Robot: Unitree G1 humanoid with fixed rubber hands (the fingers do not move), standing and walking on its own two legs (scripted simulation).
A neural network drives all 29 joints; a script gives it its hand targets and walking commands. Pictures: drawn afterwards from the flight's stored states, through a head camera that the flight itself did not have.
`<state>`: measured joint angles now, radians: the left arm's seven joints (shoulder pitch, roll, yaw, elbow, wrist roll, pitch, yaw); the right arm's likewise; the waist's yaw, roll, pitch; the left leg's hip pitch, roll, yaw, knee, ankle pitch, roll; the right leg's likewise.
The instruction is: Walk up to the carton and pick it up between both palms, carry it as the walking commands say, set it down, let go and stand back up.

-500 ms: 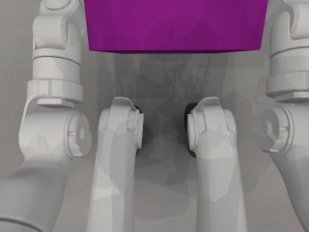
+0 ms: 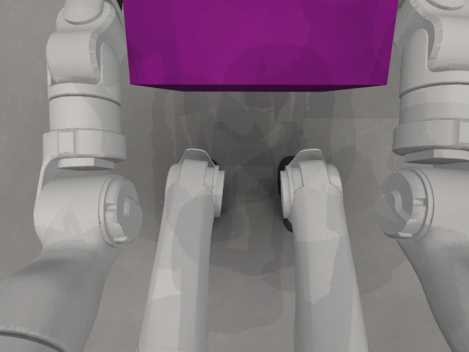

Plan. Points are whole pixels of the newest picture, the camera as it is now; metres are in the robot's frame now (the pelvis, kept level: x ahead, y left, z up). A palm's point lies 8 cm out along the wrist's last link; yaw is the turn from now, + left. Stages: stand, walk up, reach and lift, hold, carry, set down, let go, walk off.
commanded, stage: reach and lift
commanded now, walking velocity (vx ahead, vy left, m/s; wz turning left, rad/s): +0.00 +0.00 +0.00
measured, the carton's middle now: (255, 13) +0.53 +0.00 -0.17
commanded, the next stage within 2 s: none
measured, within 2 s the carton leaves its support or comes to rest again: neither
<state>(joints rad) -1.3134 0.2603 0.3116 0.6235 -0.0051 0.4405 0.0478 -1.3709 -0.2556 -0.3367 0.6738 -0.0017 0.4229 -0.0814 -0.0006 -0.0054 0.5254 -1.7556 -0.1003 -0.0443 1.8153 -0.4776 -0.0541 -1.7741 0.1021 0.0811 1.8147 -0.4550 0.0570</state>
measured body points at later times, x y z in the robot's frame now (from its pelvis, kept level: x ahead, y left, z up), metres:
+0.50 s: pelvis +0.00 +0.00 +0.05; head +0.32 -0.01 +0.35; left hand +0.53 +0.17 -0.05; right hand +0.54 -0.19 -0.04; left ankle +0.15 +0.12 -0.45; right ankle +0.16 -0.12 -0.45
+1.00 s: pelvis +0.00 +0.00 +0.11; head +0.30 +0.00 +0.44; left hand +0.51 +0.17 +0.03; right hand +0.52 -0.18 +0.03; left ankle +0.15 +0.12 -0.45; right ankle +0.16 -0.12 -0.45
